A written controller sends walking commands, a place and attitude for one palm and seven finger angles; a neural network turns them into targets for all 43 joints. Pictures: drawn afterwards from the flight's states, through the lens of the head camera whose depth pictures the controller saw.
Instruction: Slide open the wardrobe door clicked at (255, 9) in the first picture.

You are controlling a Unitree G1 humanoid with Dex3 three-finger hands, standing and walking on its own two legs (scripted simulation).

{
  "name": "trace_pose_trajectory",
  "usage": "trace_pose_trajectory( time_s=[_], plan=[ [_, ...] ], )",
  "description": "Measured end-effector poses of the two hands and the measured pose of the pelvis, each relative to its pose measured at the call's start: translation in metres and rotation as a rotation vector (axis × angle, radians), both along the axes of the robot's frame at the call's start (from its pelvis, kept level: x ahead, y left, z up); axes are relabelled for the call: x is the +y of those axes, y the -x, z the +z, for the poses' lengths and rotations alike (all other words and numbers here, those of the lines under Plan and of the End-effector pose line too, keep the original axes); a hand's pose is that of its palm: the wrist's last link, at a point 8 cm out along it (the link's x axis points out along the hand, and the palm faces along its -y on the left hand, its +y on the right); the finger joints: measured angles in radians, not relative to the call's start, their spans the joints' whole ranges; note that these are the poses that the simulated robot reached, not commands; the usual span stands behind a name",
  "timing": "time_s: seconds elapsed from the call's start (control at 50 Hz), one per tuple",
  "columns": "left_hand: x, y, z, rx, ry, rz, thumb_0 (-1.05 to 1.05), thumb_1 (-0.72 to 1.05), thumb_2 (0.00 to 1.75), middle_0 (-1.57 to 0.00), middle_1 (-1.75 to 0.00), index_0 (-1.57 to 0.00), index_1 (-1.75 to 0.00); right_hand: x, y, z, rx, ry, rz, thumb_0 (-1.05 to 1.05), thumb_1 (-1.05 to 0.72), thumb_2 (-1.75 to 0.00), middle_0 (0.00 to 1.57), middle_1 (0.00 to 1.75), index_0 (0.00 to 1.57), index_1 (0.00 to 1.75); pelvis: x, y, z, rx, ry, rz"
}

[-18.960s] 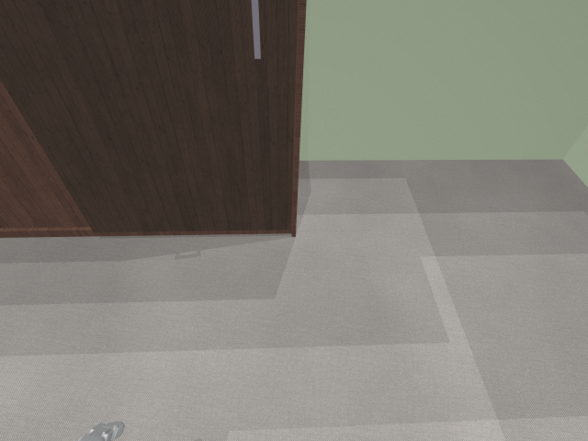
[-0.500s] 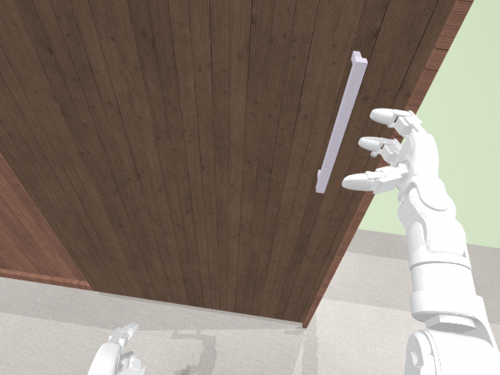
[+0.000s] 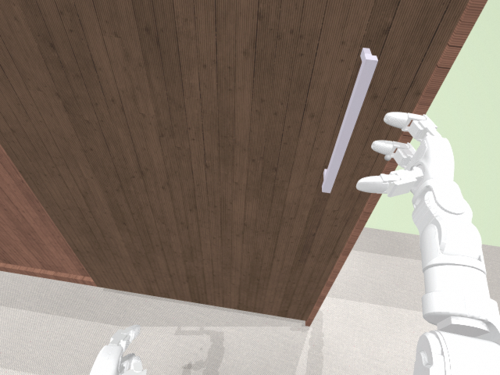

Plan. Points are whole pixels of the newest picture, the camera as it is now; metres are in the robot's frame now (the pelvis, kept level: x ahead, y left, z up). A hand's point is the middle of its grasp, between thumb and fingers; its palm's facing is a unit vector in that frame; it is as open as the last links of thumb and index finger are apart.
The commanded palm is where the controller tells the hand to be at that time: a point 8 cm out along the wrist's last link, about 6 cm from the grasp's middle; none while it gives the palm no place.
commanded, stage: move the hooked fingers beside the handle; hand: right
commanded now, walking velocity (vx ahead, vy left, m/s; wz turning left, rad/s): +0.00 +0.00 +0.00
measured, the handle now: (343, 129) +0.48 -0.13 +0.18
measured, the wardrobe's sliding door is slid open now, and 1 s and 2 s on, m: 0.00 0.00 0.00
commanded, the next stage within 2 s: feel for the door with the fingertips in 0.40 s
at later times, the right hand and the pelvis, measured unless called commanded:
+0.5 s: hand (386, 158) +0.39 -0.17 +0.19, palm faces +0.12 +0.99 +0.01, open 14.0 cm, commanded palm +0.36 -0.22 +0.19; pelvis +0.00 +0.00 +0.00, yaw +0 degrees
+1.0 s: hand (356, 153) +0.40 -0.13 +0.20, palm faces +0.13 +0.99 +0.00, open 14.0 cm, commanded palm +0.37 -0.17 +0.19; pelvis -0.01 +0.00 +0.00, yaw -1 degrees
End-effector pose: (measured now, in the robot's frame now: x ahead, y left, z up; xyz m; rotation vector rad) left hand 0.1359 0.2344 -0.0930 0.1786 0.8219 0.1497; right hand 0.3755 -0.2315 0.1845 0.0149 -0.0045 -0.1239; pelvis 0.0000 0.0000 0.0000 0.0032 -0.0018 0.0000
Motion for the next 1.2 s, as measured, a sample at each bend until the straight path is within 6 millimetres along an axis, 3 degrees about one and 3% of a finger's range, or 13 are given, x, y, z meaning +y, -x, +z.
trace_pose_trajectory(
  time_s=[0.18,0.44,0.6,0.82,1.2],
  plan=[
    [0.002,-0.005,0.002,-0.015,-0.01,-0.001,0.01,0.91,0.9,-0.2,-0.3,-0.2,-0.3,-0.001,0.008,0.006,-0.026,0.008,0.012,-0.02,0.5,-0.3,0.3,1.2,0.3,1.2,-0.002,0.0,0.0,-0.009,-0.001,-0.006],
    [-0.013,-0.02,0.008,-0.065,0.018,-0.036,0.01,0.91,0.9,-0.2,-0.3,-0.2,-0.3,0.011,0.011,0.008,-0.012,0.003,0.008,-0.01,0.5,-0.3,0.3,1.2,0.3,1.2,-0.002,0.003,0.0,-0.016,0.001,-0.006],
    [-0.013,-0.015,0.005,-0.049,0.015,-0.043,0.01,0.91,0.9,-0.2,-0.3,-0.2,-0.3,0.012,0.012,0.01,-0.016,0.015,0.01,-0.02,0.5,-0.3,0.3,1.2,0.3,1.2,-0.001,0.006,0.0,-0.02,0.001,-0.014],
    [-0.009,-0.004,0.0,-0.021,0.017,-0.028,0.01,0.91,0.9,-0.2,-0.3,-0.2,-0.3,0.049,0.005,0.01,-0.014,0.0,0.038,-0.01,0.51,-0.3,0.31,1.21,0.3,1.2,-0.001,0.007,0.0,-0.018,0.004,-0.008],
    [-0.003,0.002,-0.004,0.004,0.009,-0.043,0.01,0.91,0.9,-0.2,-0.3,-0.2,-0.3,0.051,-0.001,0.011,0.013,0.021,-0.003,-0.02,0.5,-0.3,0.3,1.2,0.31,1.25,0.008,0.014,0.0,-0.019,0.007,-0.026]
  ],
)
